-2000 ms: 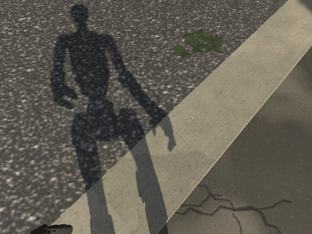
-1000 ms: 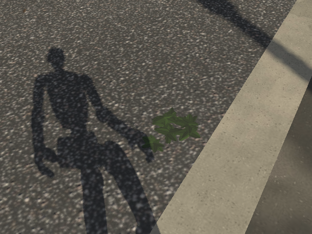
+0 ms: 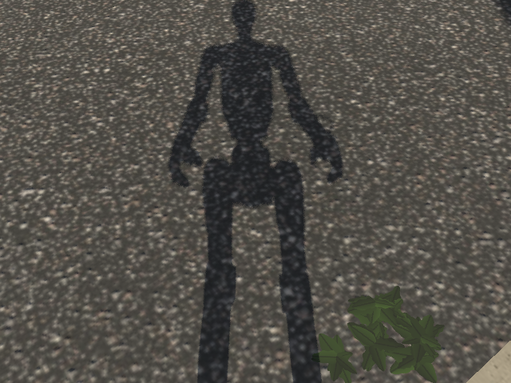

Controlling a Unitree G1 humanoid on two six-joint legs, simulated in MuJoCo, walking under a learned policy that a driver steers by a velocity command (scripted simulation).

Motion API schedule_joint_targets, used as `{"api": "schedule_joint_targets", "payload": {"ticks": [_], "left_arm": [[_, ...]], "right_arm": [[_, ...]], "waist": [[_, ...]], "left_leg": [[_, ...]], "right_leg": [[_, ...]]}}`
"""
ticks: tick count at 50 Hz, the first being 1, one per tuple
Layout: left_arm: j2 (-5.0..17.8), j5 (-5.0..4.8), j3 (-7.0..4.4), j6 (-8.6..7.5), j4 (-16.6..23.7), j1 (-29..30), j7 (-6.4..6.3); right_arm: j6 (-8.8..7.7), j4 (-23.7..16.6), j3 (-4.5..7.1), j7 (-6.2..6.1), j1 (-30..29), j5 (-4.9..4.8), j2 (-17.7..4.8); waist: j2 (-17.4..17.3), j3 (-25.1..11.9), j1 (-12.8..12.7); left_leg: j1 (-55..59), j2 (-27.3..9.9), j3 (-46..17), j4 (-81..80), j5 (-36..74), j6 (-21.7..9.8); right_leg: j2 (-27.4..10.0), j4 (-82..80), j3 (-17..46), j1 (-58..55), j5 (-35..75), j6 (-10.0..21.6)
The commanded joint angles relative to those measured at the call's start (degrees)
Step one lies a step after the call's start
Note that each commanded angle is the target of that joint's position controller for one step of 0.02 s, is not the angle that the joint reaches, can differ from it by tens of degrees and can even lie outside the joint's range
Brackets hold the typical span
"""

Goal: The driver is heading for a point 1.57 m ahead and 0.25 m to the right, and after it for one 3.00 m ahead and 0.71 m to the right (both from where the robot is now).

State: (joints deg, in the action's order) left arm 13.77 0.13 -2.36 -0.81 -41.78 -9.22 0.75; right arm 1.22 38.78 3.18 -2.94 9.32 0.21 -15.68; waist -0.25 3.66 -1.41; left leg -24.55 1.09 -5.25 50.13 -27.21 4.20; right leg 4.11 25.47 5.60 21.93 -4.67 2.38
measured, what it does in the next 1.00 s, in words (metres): steps on the spot, turning right: left foot, then right foot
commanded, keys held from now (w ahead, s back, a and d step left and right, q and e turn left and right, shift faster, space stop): e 0.52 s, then no key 0.12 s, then q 0.02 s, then w+q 0.34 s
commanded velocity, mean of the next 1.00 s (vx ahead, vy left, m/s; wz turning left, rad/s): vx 0.10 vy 0.00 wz -0.26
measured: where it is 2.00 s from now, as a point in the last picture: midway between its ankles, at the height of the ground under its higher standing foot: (261, 297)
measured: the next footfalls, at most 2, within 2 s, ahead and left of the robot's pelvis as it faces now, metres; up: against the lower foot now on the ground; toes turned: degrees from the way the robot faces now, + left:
left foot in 0.16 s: +0.09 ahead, +0.14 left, +0.00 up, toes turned -11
right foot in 0.58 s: +0.01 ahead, -0.11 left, +0.00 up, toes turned -22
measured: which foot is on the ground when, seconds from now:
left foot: up 0.00-0.14, down 0.16-0.58, up 0.60-1.00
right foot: down 0.00-0.18, up 0.20-0.56, down 0.58-1.00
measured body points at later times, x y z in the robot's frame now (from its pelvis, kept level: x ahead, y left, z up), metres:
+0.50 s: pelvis +0.02 +0.03 +0.00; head +0.05 +0.02 +0.45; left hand +0.25 +0.24 -0.10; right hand +0.08 -0.28 -0.09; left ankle +0.05 +0.14 -0.74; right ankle -0.02 -0.11 -0.69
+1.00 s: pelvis +0.05 -0.02 +0.01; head +0.06 -0.02 +0.46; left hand +0.21 +0.22 -0.10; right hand +0.08 -0.32 -0.10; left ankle +0.18 +0.12 -0.68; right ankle -0.03 -0.10 -0.74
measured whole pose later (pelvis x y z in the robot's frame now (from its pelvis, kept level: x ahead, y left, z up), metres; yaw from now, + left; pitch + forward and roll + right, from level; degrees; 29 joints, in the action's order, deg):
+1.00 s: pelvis +0.05 -0.02 +0.01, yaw -15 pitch +1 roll +0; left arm 14.7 0.4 -3.4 -3.5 -44.8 -17.2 -0.8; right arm -0.5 45.6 4.6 -0.1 14.6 -1.1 -16.6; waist -0.7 -1.9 -1.2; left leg -34.0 -4.3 -3.3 49.2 -8.4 2.4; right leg 0.4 12.5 -6.7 2.2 -11.8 2.1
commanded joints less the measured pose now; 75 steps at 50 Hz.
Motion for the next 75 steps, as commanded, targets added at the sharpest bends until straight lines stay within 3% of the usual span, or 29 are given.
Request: {"api": "schedule_joint_targets", "payload": {"ticks": [1, 7, 8, 9, 10, 11, 12, 14, 22, 28, 29, 30, 31, 32, 34, 36, 38, 45, 57, 60, 61, 62, 63, 64, 65, 66, 67, 71, 75], "left_arm": [[10.82, -0.69, -3.54, 0.28, 5.34, 3.32, -0.98], [10.78, -1.54, -4.10, 2.51, 6.09, 3.28, -2.20], [9.93, -1.74, -3.87, 2.74, 6.01, 1.98, -2.41], [7.46, -1.49, -3.16, 2.66, 6.80, 1.29, -2.38], [8.06, -1.75, -3.55, 2.03, 8.36, 2.00, -2.34], [11.87, -0.51, -4.86, 1.58, 7.17, -0.46, -2.24], [12.86, -0.99, -5.52, 1.87, 5.47, -2.71, -2.09], [11.08, -0.92, -5.35, 3.28, 3.81, -4.97, -2.55], [6.48, -1.32, -2.62, 3.73, 10.10, 3.04, -0.66], [7.58, -1.11, -3.46, 4.12, 9.41, -2.61, 0.53], [9.17, -0.84, -3.95, 4.01, 8.98, -4.35, 0.09], [14.55, -0.70, -5.06, 3.80, 9.79, -5.97, -0.81], [16.58, 1.26, -4.98, 2.83, 10.60, -4.73, -0.67], [12.89, 1.85, -3.90, 1.66, 10.44, -5.31, -0.38], [9.28, 0.96, -2.65, 0.60, 8.92, -0.86, -0.58], [8.31, -0.38, -2.06, 0.27, 6.56, -2.97, -1.01], [8.98, 0.41, -2.19, -0.47, 5.61, -3.77, -1.39], [9.60, 0.44, -3.09, -3.44, 2.08, -5.31, -1.93], [13.05, -1.43, -5.19, -2.93, -2.65, -8.00, -0.73], [13.48, -1.74, -5.06, -2.15, -2.47, -5.66, -0.74], [10.92, -0.68, -3.95, -2.21, -1.93, -6.70, -0.91], [4.25, 1.87, -1.67, -3.00, 2.01, -7.96, -0.83], [6.06, 0.02, -1.53, -5.23, 2.93, -5.09, -0.72], [10.87, -2.72, -2.59, -6.48, 4.12, -0.49, -0.22], [10.65, -2.62, -2.32, -7.28, 4.38, 0.31, -0.24], [10.60, -0.94, -2.43, -7.55, 3.77, 0.21, -0.67], [10.80, 0.00, -2.80, -7.22, 3.40, -0.77, -0.76], [8.68, 0.72, -2.55, -4.95, 2.83, -1.47, -0.22], [5.81, 0.00, -1.24, -4.85, 3.66, 5.08, 0.56]], "right_arm": [[-0.17, -1.77, 1.45, -0.42, 4.76, -0.08, -4.06], [-2.26, -1.68, 1.85, 1.31, 4.07, -0.47, -4.16], [-2.52, -1.52, 2.41, 1.39, 5.05, -0.20, -5.72], [-2.41, -2.02, 3.37, 1.03, 6.08, 1.23, -10.17], [-2.11, -2.19, 3.99, 1.18, 4.08, 3.05, -12.65], [-2.45, -3.70, 3.18, 1.02, 1.08, 3.37, -9.82], [-2.56, -4.50, 2.39, 0.62, -2.25, 2.46, -7.07], [-2.58, -4.91, 1.72, 0.37, -4.83, 0.52, -5.32], [-0.50, -3.27, 3.15, -0.19, -0.11, 0.47, -9.44], [-0.74, -1.70, 3.57, 0.79, -0.86, -2.08, -10.41], [-1.03, -0.20, 2.98, 1.04, 2.18, -1.92, -8.50], [-1.30, -1.19, 1.63, 1.53, 2.87, 0.77, -4.49], [-1.38, -3.82, 1.37, 0.96, -1.78, 1.23, -4.43], [-1.06, -3.32, 2.54, 0.60, -4.07, 0.43, -8.27], [-0.31, 0.02, 2.68, 0.67, -0.10, -0.51, -7.36], [-0.24, 1.69, 2.80, 1.47, 1.35, -0.52, -7.71], [-0.77, 1.61, 2.95, 1.99, 0.54, -1.62, -8.23], [-2.81, 2.32, 2.51, 2.39, 0.64, -1.41, -5.79], [-2.95, -2.50, 0.59, 5.29, -5.80, -1.74, -3.83], [-2.84, -0.18, 2.85, 5.29, 5.63, -1.72, -7.52], [-2.55, 2.93, 5.26, 4.58, 16.75, -2.33, -12.11], [-2.43, 2.91, 6.83, 3.49, 20.00, -2.75, -20.51], [-3.86, 0.12, 5.41, 3.95, 19.35, -2.03, -18.25], [-4.83, 0.18, 4.18, 4.32, 17.10, -1.45, -14.05], [-5.26, -0.10, 3.54, 4.29, 14.90, -1.36, -11.99], [-5.16, -0.91, 2.87, 4.20, 10.86, -1.19, -10.09], [-5.13, -2.07, 2.21, 3.97, 7.82, -0.63, -8.57], [-5.71, -2.72, 2.10, 3.01, 6.55, -0.56, -9.04], [-5.91, -0.31, 1.64, 2.23, 9.19, -0.61, -8.63]], "waist": [[8.82, -11.09, 1.81], [9.16, -9.01, 2.95], [7.62, -9.26, 3.25], [-1.54, -9.57, 2.73], [-16.15, -6.68, 1.77], [-12.29, -6.76, 1.14], [-8.45, -6.49, -0.41], [-6.40, -5.39, -0.67], [-9.80, -7.09, 4.22], [-9.31, -7.93, 0.76], [-5.23, -8.73, 0.44], [9.56, -11.09, 1.65], [18.09, -10.78, -0.20], [10.76, -11.58, -2.73], [6.69, -10.38, 0.61], [9.02, -7.89, -0.17], [9.47, -4.66, -0.59], [6.20, -1.66, -0.51], [4.80, 2.48, -2.41], [3.15, -4.12, 4.93], [-0.80, -11.02, 9.53], [-18.76, -13.57, 7.06], [-13.75, -21.51, 8.12], [-8.47, -15.02, 8.97], [-6.72, -11.38, 7.32], [-2.75, -8.59, 5.08], [-3.38, -7.24, 2.88], [-2.31, -4.72, 0.75], [-3.81, -2.43, 3.51]], "left_leg": [[2.93, 1.22, 0.53, -4.51, 4.49, -0.13], [11.36, 1.90, 1.57, -23.03, 14.07, -2.94], [16.42, -1.09, 0.23, -27.20, 16.54, -4.49], [21.09, -12.37, -9.97, -30.91, 15.54, -9.35], [16.26, -21.61, -22.21, -34.98, 23.60, -17.27], [14.01, -23.78, -22.08, -34.49, 27.43, -19.72], [13.72, -20.52, -16.43, -33.10, 28.56, -17.63], [15.37, -16.20, -8.97, -31.27, 30.81, -14.87], [20.32, -17.07, 0.03, -29.91, 36.93, -17.17], [15.99, -17.35, 3.17, -22.75, 35.82, -13.48], [10.92, -15.05, 6.16, -17.89, 29.93, -9.69], [-2.22, -9.63, 11.91, -3.14, 8.52, -3.66], [-11.92, -3.22, 8.70, 7.21, -11.28, -0.69], [-11.13, -4.69, 3.58, 14.58, -11.04, -0.27], [-10.56, -5.97, 2.70, 13.62, -2.68, -0.65], [-11.94, -5.85, 4.24, 13.71, 6.18, -0.36], [-14.91, -5.69, 3.67, 12.65, 10.96, -1.09], [-19.59, -5.86, -0.77, 2.40, 17.64, -1.97], [-12.04, -7.26, 7.19, -11.52, 15.50, -6.50], [8.56, -0.17, 13.07, -16.45, 15.19, -10.38], [25.08, 0.91, 10.00, -16.79, 14.74, -12.72], [40.11, -15.01, -21.39, -24.50, 4.54, -21.96], [43.85, -21.34, -43.55, -36.04, -5.93, -27.07], [41.27, -20.92, -36.84, -37.39, -2.74, -24.43], [35.64, -18.76, -29.83, -35.84, 2.04, -22.67], [28.63, -16.55, -24.20, -35.28, 8.24, -20.97], [23.22, -14.38, -19.92, -36.25, 13.35, -20.10], [16.35, -11.30, -11.37, -39.64, 28.05, -20.15], [15.45, -7.86, -2.10, -40.29, 33.86, -16.04]], "right_leg": [[-12.32, -8.51, 17.57, -8.03, 0.31, 9.85], [-9.90, -6.18, 21.12, -4.33, -8.06, 7.22], [-7.85, -3.86, 19.82, -1.05, -11.57, 4.95], [-3.60, 5.67, 13.85, 6.37, -20.05, 1.50], [4.29, 19.37, 1.88, 13.03, -28.96, -1.57], [0.60, 31.98, 3.10, 12.47, -29.20, -3.77], [0.09, 37.19, 2.80, 12.40, -25.95, -4.66], [-0.73, 43.94, 1.65, 14.51, -20.68, -6.80], [-5.49, 25.94, -5.93, 8.48, -18.57, -8.71], [-2.84, 1.61, -10.09, -6.95, -7.98, -2.38], [-3.21, -4.14, -7.08, -14.81, 0.05, -0.44], [-16.24, -4.82, 10.02, -26.00, 19.48, 3.76], [-28.23, -4.68, 21.63, -21.59, 27.34, 16.06], [-26.22, -5.45, 18.36, -19.63, 24.68, 17.75], [-18.71, -6.62, 9.03, -18.13, 7.08, 11.12], [-16.73, -11.72, 8.53, -17.42, -12.83, 9.55], [-17.70, -16.20, 10.11, -17.51, -22.62, 9.39], [-20.91, -20.38, 4.34, -22.30, -17.18, 8.95], [-22.81, -17.64, -10.41, -21.73, -8.76, 6.65], [-19.12, 1.42, -16.95, -16.85, 15.62, 2.95], [-15.57, 18.27, -19.44, -8.72, 17.04, -0.06], [-6.90, 42.62, -18.82, 15.67, -20.34, -5.69], [-2.39, 52.51, -3.09, 23.92, -29.33, -5.51], [-5.66, 53.57, -1.21, 29.56, -23.93, -3.80], [-8.33, 50.15, -1.60, 28.86, -18.83, -2.09], [-10.34, 45.46, -1.40, 25.27, -14.87, -1.80], [-11.49, 41.44, -0.81, 20.91, -11.72, -1.79], [-10.27, 32.41, -2.85, 17.28, -4.17, -4.25], [-8.81, 15.68, -5.24, 14.57, 11.02, -4.84]]}}
Keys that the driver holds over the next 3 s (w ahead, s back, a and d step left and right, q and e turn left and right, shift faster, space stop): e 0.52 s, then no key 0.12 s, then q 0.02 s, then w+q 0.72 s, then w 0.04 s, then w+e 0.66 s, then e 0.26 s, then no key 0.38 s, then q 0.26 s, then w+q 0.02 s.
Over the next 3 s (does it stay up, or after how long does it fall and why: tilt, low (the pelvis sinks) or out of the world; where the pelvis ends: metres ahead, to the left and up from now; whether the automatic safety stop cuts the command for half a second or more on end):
stays up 0.85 -0.01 -0.01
